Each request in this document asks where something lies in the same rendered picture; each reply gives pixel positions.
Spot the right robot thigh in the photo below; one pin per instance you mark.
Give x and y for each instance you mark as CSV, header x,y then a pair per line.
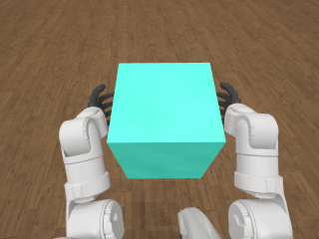
x,y
193,223

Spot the robot right upper arm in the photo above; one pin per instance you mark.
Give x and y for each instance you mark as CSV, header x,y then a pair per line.
x,y
258,219

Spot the right robot hand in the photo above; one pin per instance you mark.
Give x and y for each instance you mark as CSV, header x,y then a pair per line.
x,y
230,98

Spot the right robot forearm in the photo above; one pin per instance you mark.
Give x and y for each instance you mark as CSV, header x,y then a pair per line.
x,y
256,145

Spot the left robot forearm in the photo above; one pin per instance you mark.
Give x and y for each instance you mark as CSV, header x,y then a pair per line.
x,y
81,144

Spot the carton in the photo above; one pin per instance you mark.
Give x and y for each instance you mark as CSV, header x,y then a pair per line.
x,y
165,120

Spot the robot left upper arm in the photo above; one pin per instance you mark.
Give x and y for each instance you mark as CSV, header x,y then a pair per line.
x,y
101,219

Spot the left robot hand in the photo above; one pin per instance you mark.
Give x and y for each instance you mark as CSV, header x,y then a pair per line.
x,y
96,101

